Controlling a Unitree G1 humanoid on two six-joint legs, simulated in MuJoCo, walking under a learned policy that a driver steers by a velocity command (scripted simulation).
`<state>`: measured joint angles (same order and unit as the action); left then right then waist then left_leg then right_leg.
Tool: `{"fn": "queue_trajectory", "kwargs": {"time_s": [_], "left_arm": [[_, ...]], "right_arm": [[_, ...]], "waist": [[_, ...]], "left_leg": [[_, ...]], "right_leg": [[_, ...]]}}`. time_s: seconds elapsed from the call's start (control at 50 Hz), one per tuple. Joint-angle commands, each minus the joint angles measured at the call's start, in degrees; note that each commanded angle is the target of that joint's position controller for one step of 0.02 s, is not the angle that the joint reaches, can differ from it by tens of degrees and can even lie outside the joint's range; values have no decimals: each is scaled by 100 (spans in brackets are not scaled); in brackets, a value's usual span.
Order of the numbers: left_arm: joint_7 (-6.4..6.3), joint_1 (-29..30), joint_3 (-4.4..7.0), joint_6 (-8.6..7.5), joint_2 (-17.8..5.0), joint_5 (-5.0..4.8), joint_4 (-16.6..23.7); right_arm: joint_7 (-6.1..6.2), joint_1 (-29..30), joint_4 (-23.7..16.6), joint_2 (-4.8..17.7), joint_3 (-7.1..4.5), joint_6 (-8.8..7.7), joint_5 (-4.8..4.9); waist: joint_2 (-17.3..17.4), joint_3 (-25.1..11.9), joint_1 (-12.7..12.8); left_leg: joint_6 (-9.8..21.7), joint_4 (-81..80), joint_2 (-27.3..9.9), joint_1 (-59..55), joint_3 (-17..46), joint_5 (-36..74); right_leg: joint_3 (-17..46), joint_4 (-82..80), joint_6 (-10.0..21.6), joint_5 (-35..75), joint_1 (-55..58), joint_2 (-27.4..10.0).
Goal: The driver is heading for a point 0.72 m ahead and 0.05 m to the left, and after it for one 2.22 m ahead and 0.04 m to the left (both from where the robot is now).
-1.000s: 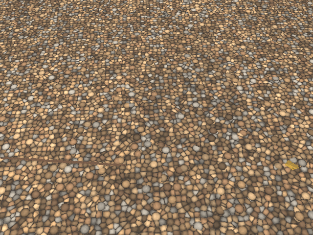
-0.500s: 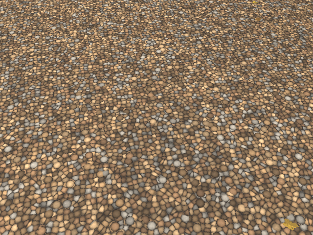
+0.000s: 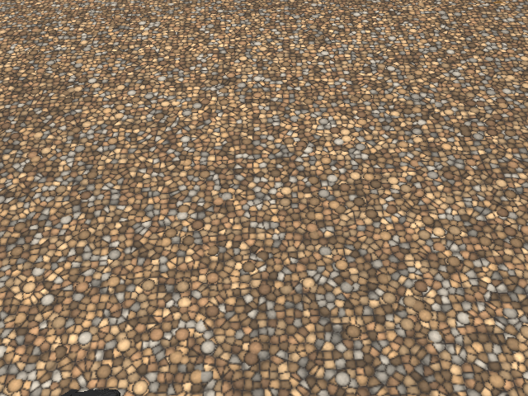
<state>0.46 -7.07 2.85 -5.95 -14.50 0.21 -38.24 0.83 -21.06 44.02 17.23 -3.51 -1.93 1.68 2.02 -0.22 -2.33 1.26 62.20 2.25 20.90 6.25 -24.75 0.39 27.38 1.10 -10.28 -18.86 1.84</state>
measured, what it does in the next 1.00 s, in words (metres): walks ahead: left foot, then right foot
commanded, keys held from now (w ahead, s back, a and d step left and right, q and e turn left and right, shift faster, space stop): w+q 0.36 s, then w+e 0.56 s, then e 0.08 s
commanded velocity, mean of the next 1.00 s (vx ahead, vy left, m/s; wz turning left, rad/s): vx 0.49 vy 0.00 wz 0.08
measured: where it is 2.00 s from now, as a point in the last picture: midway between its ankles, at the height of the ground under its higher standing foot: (228, 322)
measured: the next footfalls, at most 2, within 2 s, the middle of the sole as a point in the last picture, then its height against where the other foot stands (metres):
left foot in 0.40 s outside the picture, level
right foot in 0.96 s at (263, 331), level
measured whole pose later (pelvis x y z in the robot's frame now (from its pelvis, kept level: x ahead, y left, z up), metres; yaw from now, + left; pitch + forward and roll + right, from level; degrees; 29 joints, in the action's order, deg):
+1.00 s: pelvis +0.53 +0.10 -0.02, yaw +1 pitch +2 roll +1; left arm 2.8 -5.8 3.3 -2.8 -16.5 -0.5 -39.0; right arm 1.1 -16.8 47.2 16.5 -3.5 -2.4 -0.3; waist -0.9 3.3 -1.7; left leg -1.8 53.0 -1.3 6.5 -6.5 -31.1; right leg -2.6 36.3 6.1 -8.6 -29.5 2.1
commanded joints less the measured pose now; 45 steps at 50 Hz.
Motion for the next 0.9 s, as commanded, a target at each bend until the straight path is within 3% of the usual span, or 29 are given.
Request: {"fn": "queue_trajectory", "kwargs": {"time_s": [0.02,0.06,0.12,0.22,0.3,0.34,0.36,0.38,0.4,0.42,0.44,0.46,0.48,0.5,0.52,0.56,0.6,0.64,0.74,0.84,0.9], "left_arm": [[-14,-554,177,3,-542,53,32],[-8,-527,203,-42,-574,27,-61],[-25,-598,283,-75,-808,10,-232],[-69,-757,330,-4,-1068,-31,-445],[-77,-1045,387,104,-1276,-144,-644],[-105,-1048,430,179,-1436,-180,-665],[-131,-1044,456,223,-1530,-197,-663],[-146,-1095,416,255,-1476,-218,-700],[-154,-1229,296,223,-1254,-117,-697],[-23,-1962,-29,110,-374,108,-453],[46,-1582,56,-45,-885,-114,-595],[61,-852,170,-86,-1217,-366,-387],[28,-621,125,-101,-1102,-346,-311],[-8,-565,133,-66,-1059,-220,-375],[-7,-782,159,21,-1052,-190,-454],[-12,-1114,138,203,-833,-198,-616],[-49,-988,128,314,-704,-189,-602],[-57,-726,131,324,-648,-170,-531],[95,-7,54,244,-442,-139,-339],[284,651,5,237,-398,-130,87],[361,377,108,275,-600,-131,220]], "right_arm": [[-44,368,-597,549,-170,-50,-35],[-94,451,-680,333,-129,4,-5],[-137,783,-868,228,-82,29,-51],[-305,1575,-1084,131,6,-45,-47],[-419,2094,-1369,211,-5,-32,-24],[-444,1974,-1433,374,-86,-4,-56],[-435,1624,-1383,529,-173,22,-74],[-391,822,-1181,712,-304,33,-77],[-279,-154,-923,1014,-456,71,-65],[-211,-200,-881,1689,-511,27,-57],[-214,-545,-967,1215,-383,-10,-70],[-243,-273,-875,1008,-295,-78,-150],[-237,116,-840,884,-248,-121,-142],[-236,479,-821,654,-178,-154,-167],[-241,700,-832,484,-121,-201,-222],[-253,841,-742,429,-125,-319,-232],[-236,849,-596,492,-155,-418,-265],[-181,754,-453,498,-167,-442,-300],[-88,631,-236,612,-177,-424,-251],[-38,220,76,772,-248,-218,-144],[55,373,56,992,-306,-72,-105]], "waist": [[-800,107,381],[-865,144,322],[-656,191,328],[-502,309,586],[-520,454,661],[-667,258,471],[-754,-6,234],[-615,-444,-235],[-251,-960,-681],[1370,-1663,-39],[702,-2544,-520],[380,-1563,-606],[149,-960,-370],[56,-574,-148],[194,-421,90],[214,-321,296],[104,-44,330],[63,131,258],[23,385,-31],[-31,599,-257],[283,185,60]], "left_leg": [[-94,509,-754,2141,128,589],[-146,331,-838,2011,-15,815],[-253,-277,-907,2188,-45,1337],[-141,-1832,-803,1797,-419,2620],[109,-2467,-669,1702,-690,2274],[335,-2600,-363,1190,-997,1682],[473,-2639,-131,625,-1167,1421],[683,-3020,91,-674,-1177,1705],[923,-3103,-243,-2498,-481,1946],[1955,-3373,-2067,-4609,2649,1441],[2175,-4212,-2523,-4676,3931,725],[1817,-4313,-2299,-3992,2881,1137],[1581,-4360,-2063,-3081,2056,1653],[1425,-4478,-1837,-2317,1459,2146],[1340,-4680,-1667,-1763,1029,2454],[1342,-5091,-1595,-1236,565,2563],[1287,-5348,-1568,-1019,72,2790],[1169,-5435,-1492,-1160,-338,2977],[853,-5606,-1387,-1481,-1128,2989],[785,-5164,-1772,-2689,-1364,3784],[587,-4179,-1804,-2986,-1600,6319]], "right_leg": [[1797,-1464,882,-35,1673,-1697],[1242,-1693,911,478,1386,-1588],[680,-1855,1026,1199,1393,-1658],[-282,-1861,824,1578,1511,-1526],[-605,-1623,655,2007,2088,-1741],[-843,-1008,529,3644,2320,-1766],[-970,-367,459,4586,2341,-1732],[-1092,655,350,4862,1925,-1611],[-1104,2075,173,3616,677,-1428],[-900,4325,-182,-1904,-1879,-453],[320,5118,-119,-2437,-2258,-285],[352,5215,-40,-1978,-2684,-534],[302,4781,4,-1453,-2586,-798],[293,4400,-30,-1118,-2312,-977],[375,4198,-53,-845,-1887,-1105],[401,4003,-139,-551,-1482,-1117],[518,3695,-232,-147,-1683,-1064],[653,3172,-287,474,-2027,-985],[266,1534,-186,1836,-1907,-793],[-64,847,87,1145,-2414,-665],[-562,820,393,226,-1652,-218]]}}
